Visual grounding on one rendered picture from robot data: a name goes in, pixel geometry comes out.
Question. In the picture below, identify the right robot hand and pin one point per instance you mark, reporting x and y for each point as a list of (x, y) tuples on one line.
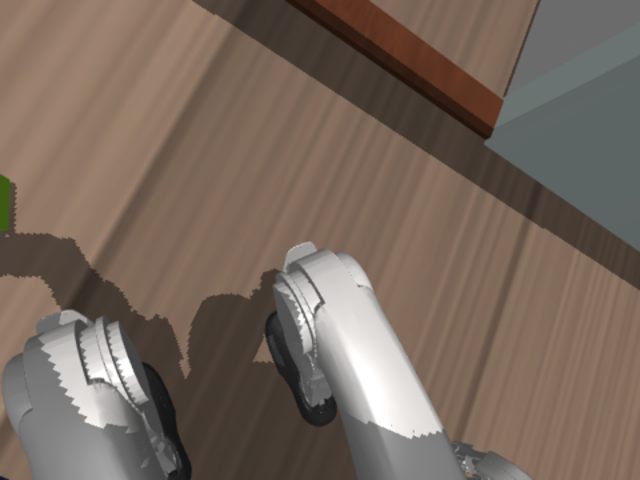
[(489, 466)]

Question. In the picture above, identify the left robot foot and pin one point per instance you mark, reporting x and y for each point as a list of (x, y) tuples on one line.
[(167, 415)]

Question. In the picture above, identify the right robot foot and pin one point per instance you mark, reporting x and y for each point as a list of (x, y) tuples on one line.
[(317, 415)]

